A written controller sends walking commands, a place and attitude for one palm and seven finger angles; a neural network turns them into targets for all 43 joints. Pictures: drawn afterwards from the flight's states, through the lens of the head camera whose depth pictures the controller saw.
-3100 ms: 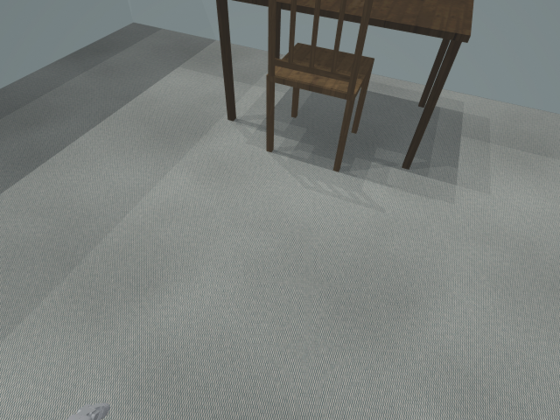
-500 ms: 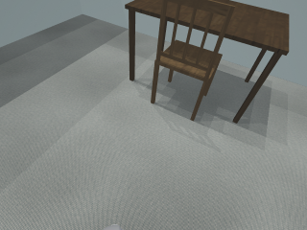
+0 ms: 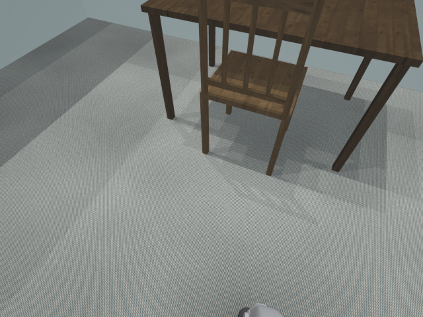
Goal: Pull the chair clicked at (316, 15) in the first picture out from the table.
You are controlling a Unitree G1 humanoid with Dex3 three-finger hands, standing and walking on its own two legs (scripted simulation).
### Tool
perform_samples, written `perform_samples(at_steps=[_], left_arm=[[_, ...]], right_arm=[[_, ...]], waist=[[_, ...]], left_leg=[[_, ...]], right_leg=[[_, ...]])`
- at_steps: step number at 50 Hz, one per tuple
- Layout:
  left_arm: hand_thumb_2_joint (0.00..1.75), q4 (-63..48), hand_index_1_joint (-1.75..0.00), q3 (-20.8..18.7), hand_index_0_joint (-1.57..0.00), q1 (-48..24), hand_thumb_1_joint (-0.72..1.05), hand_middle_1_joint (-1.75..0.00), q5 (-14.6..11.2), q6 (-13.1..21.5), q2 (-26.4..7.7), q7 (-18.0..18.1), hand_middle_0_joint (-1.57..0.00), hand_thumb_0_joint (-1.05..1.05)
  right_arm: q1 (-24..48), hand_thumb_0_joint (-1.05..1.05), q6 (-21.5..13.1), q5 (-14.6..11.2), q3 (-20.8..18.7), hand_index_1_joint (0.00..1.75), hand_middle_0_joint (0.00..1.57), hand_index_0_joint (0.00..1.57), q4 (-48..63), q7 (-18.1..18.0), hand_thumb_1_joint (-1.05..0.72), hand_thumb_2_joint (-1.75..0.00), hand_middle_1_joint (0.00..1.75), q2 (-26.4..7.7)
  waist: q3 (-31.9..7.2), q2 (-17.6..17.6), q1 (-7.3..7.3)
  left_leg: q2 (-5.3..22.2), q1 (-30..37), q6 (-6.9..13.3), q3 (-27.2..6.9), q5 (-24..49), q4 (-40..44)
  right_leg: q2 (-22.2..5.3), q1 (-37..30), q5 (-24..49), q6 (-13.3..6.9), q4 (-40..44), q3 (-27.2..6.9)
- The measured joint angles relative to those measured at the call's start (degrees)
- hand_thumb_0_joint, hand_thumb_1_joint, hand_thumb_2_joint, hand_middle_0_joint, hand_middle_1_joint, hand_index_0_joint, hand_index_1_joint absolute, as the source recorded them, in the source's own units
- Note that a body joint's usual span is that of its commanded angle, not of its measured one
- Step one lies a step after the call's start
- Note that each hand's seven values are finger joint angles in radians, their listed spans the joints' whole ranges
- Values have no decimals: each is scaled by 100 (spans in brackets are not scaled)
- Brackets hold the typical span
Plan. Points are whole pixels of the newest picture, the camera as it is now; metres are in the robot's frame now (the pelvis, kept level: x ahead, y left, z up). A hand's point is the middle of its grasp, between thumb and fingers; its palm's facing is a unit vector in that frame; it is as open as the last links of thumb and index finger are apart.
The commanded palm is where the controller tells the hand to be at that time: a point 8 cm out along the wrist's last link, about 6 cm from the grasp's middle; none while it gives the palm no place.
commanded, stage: walk to a spot facing it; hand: left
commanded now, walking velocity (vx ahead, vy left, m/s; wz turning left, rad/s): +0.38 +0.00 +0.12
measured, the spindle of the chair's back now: (249, 51) +1.02 -0.13 -0.05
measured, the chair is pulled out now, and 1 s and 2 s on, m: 0.00 0.00 0.00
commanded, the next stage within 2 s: turn to face it in 0.30 s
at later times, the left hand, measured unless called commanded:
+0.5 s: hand (126, 314) +0.16 +0.20 -0.19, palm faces +0.18 -0.97 -0.14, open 7.4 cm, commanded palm none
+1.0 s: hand (140, 201) +0.42 +0.21 -0.15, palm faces -0.09 -0.96 -0.27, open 7.4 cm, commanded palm none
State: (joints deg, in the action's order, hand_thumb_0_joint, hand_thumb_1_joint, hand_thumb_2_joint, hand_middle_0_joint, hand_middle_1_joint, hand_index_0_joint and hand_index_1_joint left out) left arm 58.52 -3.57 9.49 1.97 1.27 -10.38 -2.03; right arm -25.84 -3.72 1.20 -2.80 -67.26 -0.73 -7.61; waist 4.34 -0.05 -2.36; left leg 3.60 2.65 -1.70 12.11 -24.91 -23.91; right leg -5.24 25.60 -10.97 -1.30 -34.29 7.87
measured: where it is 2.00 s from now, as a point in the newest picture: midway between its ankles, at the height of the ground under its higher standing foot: (212, 267)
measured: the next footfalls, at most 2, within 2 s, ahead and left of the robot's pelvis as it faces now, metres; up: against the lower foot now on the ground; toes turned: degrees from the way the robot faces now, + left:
right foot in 0.02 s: +0.15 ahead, -0.12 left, +0.00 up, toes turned -9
left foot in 0.44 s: +0.33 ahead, +0.15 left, +0.00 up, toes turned +15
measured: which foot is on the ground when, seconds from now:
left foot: down 0.00-0.02, up 0.04-0.42, down 0.44-0.84, up 0.86-1.00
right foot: up 0.00-0.00, down 0.02-0.44, up 0.46-0.82, down 0.84-1.00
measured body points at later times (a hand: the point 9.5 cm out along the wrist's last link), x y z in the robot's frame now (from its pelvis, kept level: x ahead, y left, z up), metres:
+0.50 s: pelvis +0.22 +0.04 -0.01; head +0.24 +0.07 +0.44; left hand +0.15 +0.25 -0.18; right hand +0.36 -0.18 -0.13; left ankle +0.30 +0.14 -0.73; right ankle +0.12 -0.10 -0.68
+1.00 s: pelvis +0.31 +0.02 +0.01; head +0.34 -0.01 +0.45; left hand +0.42 +0.26 -0.13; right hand +0.33 -0.24 -0.15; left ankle +0.30 +0.16 -0.66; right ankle +0.32 -0.07 -0.73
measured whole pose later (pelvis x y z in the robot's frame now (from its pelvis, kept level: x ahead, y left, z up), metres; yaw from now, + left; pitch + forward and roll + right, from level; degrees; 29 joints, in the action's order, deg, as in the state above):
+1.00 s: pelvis +0.31 +0.02 +0.01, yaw -9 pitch +0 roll +1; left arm 53.9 -3.9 10.9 1.5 -1.2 -10.3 0.7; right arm -10.7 2.6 0.7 -3.4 -57.6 -1.4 -12.7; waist 3.8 2.0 0.3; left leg 5.4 -25.4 -3.5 4.9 -26.6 -59.6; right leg -0.2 17.5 -15.0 -3.4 -32.2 4.8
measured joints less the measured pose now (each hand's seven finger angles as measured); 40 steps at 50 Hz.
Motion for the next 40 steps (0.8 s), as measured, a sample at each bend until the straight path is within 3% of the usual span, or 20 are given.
perform_samples(at_steps=[2,4,7,9,13,20,22,24,26,29,34,40], left_arm=[[90,-52,-29,-9,-19,-70,92,-30,14,197,-9,28,-20,0],[90,-65,-29,4,-20,-72,91,-30,-27,273,40,69,-20,0],[90,4,-29,19,-20,106,92,-30,-36,264,122,181,-20,0],[90,89,-29,-11,-20,269,94,-30,-24,265,109,260,-21,-1],[90,299,-29,50,-20,580,94,-30,5,257,99,245,-20,-1],[90,487,-29,109,-20,1032,92,-30,8,223,136,208,-20,0],[90,511,-29,102,-20,1213,91,-30,-16,172,159,208,-21,0],[90,556,-29,100,-20,1197,91,-30,-58,60,113,220,-20,0],[90,581,-29,95,-20,1141,91,-30,-70,-14,81,251,-20,0],[90,540,-29,78,-19,992,91,-30,-68,-87,77,247,-20,0],[90,229,-29,-2,-19,758,91,-30,-64,-267,160,216,-20,0],[90,-177,-29,-80,-19,437,92,-30,-26,-330,130,164,-20,0]], right_arm=[[-38,0,77,-50,11,30,20,20,-100,32,-91,-90,30,10],[113,1,177,-85,-7,30,20,20,-131,48,-91,-90,30,-30],[472,1,235,-43,-66,30,20,20,16,56,-91,-90,30,-114],[730,1,234,-14,-90,30,20,20,209,65,-91,-90,30,-159],[1184,1,221,-13,-120,30,20,20,588,127,-91,-90,30,-204],[1726,0,161,-25,-85,30,20,19,931,260,-91,-90,30,-232],[1762,0,59,8,-53,30,20,20,1035,257,-91,-90,30,-278],[1857,0,-17,17,-11,30,20,20,1057,169,-91,-90,30,-218],[1890,0,-22,7,70,30,20,20,1039,92,-91,-90,30,-137],[1842,0,-32,1,163,30,20,20,972,-3,-91,-90,30,-17],[1758,-2,48,-17,60,30,20,20,963,-104,-95,-90,30,-134],[1588,-1,301,9,-34,30,20,20,874,-52,-93,-90,30,-324]], waist=[[47,33,40],[80,102,77],[-27,131,115],[-128,130,105],[-286,87,107],[-229,-42,386],[-228,-30,432],[-123,-166,452],[-83,-252,501],[-56,-270,500],[-90,-102,413],[-49,93,323]], left_leg=[[153,-529,100,-245,-416,-1598],[122,-1364,238,-709,-362,-3536],[195,-2423,284,-866,299,-4704],[298,-2925,228,-861,600,-4547],[430,-3411,107,-737,1029,-3358],[270,-3030,220,-503,1347,-1488],[188,-2673,366,-467,1708,-997],[95,-2689,521,-368,1472,-1381],[62,-2500,530,-208,1137,-1377],[18,-2088,437,16,1172,-906],[70,-1665,452,328,1171,-451],[313,-1531,255,633,725,-873]], right_leg=[[40,-107,242,-137,-147,76],[85,-250,-190,-152,-402,169],[164,-706,-349,-77,-12,260],[208,-1010,-318,-63,347,319],[222,-1570,-350,0,912,445],[97,-2341,-939,336,946,654],[-11,-2290,-1344,408,356,641],[-88,-1732,-1911,291,-1173,191],[-9,-1060,-1940,194,-2535,-185],[26,-341,-1536,202,-3175,-324],[46,61,-1287,271,-2211,-222],[127,-352,-791,261,-814,-100]])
